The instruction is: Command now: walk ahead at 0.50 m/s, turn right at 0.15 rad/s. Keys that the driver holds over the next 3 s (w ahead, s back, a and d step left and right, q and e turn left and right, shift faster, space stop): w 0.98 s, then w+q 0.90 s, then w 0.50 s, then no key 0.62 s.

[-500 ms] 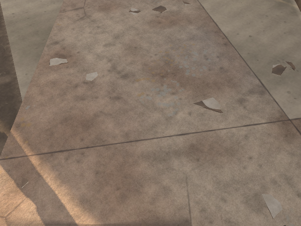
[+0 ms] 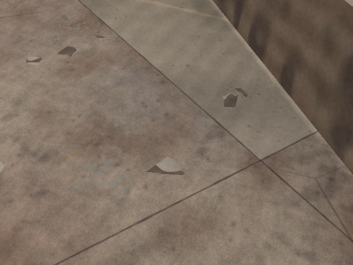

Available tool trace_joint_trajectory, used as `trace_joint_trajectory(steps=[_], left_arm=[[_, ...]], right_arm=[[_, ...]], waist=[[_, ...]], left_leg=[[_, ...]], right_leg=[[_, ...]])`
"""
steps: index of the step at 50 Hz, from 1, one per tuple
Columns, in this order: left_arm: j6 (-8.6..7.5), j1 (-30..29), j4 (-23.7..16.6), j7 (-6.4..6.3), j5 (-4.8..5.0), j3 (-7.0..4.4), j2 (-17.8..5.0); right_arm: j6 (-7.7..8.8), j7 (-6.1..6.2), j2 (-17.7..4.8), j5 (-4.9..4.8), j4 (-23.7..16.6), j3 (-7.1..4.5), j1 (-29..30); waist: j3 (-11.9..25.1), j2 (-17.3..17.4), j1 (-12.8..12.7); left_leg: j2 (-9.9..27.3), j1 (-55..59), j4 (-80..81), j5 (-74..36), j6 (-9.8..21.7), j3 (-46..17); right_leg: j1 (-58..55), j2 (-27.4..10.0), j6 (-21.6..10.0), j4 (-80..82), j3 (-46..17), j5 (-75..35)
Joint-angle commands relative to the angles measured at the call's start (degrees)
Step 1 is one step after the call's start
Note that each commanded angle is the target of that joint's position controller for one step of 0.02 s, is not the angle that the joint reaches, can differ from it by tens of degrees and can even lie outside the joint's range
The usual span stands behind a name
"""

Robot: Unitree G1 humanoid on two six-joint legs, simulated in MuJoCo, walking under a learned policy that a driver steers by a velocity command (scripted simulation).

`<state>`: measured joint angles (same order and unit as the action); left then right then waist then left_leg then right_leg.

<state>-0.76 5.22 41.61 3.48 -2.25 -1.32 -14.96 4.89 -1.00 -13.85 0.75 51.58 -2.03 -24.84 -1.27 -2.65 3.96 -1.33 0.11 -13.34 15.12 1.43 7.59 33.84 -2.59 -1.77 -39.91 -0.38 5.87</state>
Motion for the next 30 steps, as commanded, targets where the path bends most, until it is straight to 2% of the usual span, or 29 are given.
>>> trace_joint_trajectory(steps=[1,3,4,5,6,7,8,9,10,11,12,14,16,19,22,25,28,30], left_arm=[[-1.16,-5.4,-4.9,-0.29,0.06,-0.14,-3.1],[-1.60,-2.8,-4.1,-0.92,-0.24,-0.47,-3.9],[-2.10,3.2,-2.0,-1.35,-0.59,-0.89,-4.3],[-2.70,12.3,1.4,-1.96,-1.32,-1.84,-6.3],[-2.97,21.6,2.7,-2.87,-2.45,-3.28,-11.7],[-2.34,22.6,3.2,-3.30,-0.83,-4.42,-15.9],[-2.05,19.2,3.3,-3.37,1.18,-4.00,-12.9],[-2.29,15.0,3.2,-3.32,1.32,-3.03,-9.5],[-2.65,12.1,3.1,-3.06,1.16,-2.29,-6.7],[-3.03,10.8,3.4,-3.09,1.37,-1.89,-5.3],[-3.38,10.1,3.8,-3.15,1.42,-1.58,-4.3],[-4.27,12.0,5.2,-3.15,1.66,-1.80,-4.9],[-4.62,13.8,6.7,-3.19,1.99,-2.16,-5.8],[-4.54,16.4,8.5,-3.12,2.00,-2.06,-5.3],[-4.62,18.9,10.2,-3.08,1.86,-2.07,-5.7],[-4.47,21.7,12.2,-3.39,1.50,-2.09,-6.3],[-4.18,22.0,13.6,-3.95,1.11,-2.23,-7.1],[-4.07,20.3,14.0,-4.22,0.88,-2.43,-8.1]], right_arm=[[0.24,0.28,-9.5,-0.03,-1.5,-2.00,-0.7],[-0.38,0.49,-10.4,-0.01,-0.6,-2.17,-0.7],[-0.73,0.57,-10.5,-0.29,-0.1,-2.09,-0.4],[-0.84,0.65,-9.2,-0.44,-0.3,-1.58,-0.6],[-0.64,0.44,-5.5,-1.11,-3.3,-0.41,-0.4],[-0.78,0.34,-3.8,-0.90,-4.2,-0.41,-4.0],[-1.42,0.76,-8.6,0.31,-3.9,-1.79,1.2],[-1.05,0.37,-7.3,-0.03,-4.7,-1.53,3.8],[-0.97,0.14,-6.2,-0.21,-4.4,-1.29,4.3],[-1.55,-0.01,-5.8,0.40,-3.7,-1.29,3.7],[-2.32,-0.35,-5.0,0.99,-2.8,-1.12,2.2],[-3.12,-0.98,-4.3,1.27,-2.9,-1.15,2.9],[-3.43,-1.30,-3.9,1.44,-4.1,-1.13,7.2],[-3.41,-1.35,-3.6,1.28,-6.2,-0.87,14.3],[-3.14,-1.40,-2.8,0.95,-7.9,-0.20,20.3],[-2.93,-1.24,-3.2,0.81,-9.4,0.02,24.9],[-2.50,-0.99,-4.1,0.88,-10.3,-0.21,25.8],[-2.01,-0.35,-5.1,0.95,-8.6,-0.84,20.2]], waist=[[-2.3,8.5,-1.2],[-1.0,8.5,-3.0],[2.0,7.3,-6.0],[7.7,5.1,-9.4],[15.8,-3.3,-12.6],[19.3,-12.5,-10.2],[12.4,-3.9,-9.9],[5.5,-2.4,-7.8],[2.7,-1.0,-5.9],[1.1,-1.8,-4.2],[1.0,-2.4,-2.9],[1.0,-1.6,-2.4],[-0.9,-1.0,-2.7],[-3.0,-0.5,-4.1],[-3.7,-0.6,-5.6],[-4.5,-0.6,-6.9],[-4.8,-0.7,-6.2],[-1.8,-1.3,-3.2]], left_leg=[[15.1,-1.7,2.7,-26.3,7.4,-7.2],[15.6,0.6,-3.1,-37.3,6.8,-6.5],[14.2,0.3,-10.8,-43.6,5.9,-4.6],[11.8,-4.8,-21.7,-40.5,4.7,-2.7],[7.9,-19.2,-40.2,-20.0,2.6,-0.1],[-1.1,-34.1,-55.2,16.4,1.6,-3.0],[2.3,-39.0,-58.4,13.3,2.4,-9.3],[4.4,-39.5,-56.6,8.4,2.7,-9.5],[6.0,-37.0,-52.9,5.1,2.6,-9.3],[6.8,-34.2,-50.5,3.8,1.9,-8.9],[7.2,-31.5,-49.2,2.6,1.2,-8.7],[7.0,-31.3,-48.2,0.5,0.3,-7.8],[7.9,-34.8,-45.2,-3.4,-0.7,-7.2],[8.4,-38.5,-37.8,-9.3,-1.7,-6.5],[7.2,-37.0,-29.3,-13.9,-1.4,-5.0],[5.9,-36.2,-23.8,-14.7,-0.1,-4.0],[4.5,-34.3,-20.2,-10.4,2.3,-3.6],[1.4,-25.3,-18.0,-5.9,4.4,-2.2]], right_leg=[[-4.1,0.9,-1.5,5.4,4.1,1.2],[-9.3,2.9,-3.5,8.4,5.3,5.1],[-17.2,4.6,-4.7,12.3,6.0,4.0],[-30.1,3.7,-6.3,13.2,4.2,3.6],[-46.3,-11.5,-10.5,15.1,-13.8,10.6],[-52.4,-22.6,-16.1,22.4,-37.2,8.3],[-47.5,-19.3,-15.0,22.5,-32.2,8.1],[-40.1,-16.7,-13.6,23.8,-24.2,4.2],[-34.5,-13.7,-11.6,26.0,-18.8,0.5],[-30.5,-11.5,-10.1,27.5,-15.0,-2.4],[-27.8,-9.9,-9.4,29.0,-12.1,-4.1],[-26.9,-9.1,-10.3,30.8,-9.8,-8.2],[-27.1,-8.8,-10.9,32.9,-7.9,-8.0],[-28.7,-7.8,-10.7,34.0,-5.4,-9.6],[-30.2,-7.3,-10.0,33.7,-3.2,-13.1],[-34.4,-8.5,-9.6,32.5,-2.7,-16.2],[-39.1,-10.3,-8.9,29.4,-2.6,-23.1],[-40.0,-10.0,-7.5,21.5,-1.2,-38.0]])
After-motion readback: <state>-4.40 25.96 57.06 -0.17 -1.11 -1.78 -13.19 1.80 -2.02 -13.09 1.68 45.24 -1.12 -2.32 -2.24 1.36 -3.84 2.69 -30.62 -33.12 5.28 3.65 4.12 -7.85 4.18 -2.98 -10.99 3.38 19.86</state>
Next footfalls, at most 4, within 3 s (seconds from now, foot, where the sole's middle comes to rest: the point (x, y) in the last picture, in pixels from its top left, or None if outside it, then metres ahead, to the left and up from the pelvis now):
0.10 right None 0.21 -0.11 -0.78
0.64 left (149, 257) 0.51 0.08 -0.78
1.18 right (192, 185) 0.81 -0.11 -0.78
1.72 left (133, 147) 1.02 0.15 -0.78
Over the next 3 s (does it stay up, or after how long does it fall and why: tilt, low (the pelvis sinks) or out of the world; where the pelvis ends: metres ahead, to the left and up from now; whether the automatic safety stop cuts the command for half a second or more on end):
stays up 1.38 0.30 -0.01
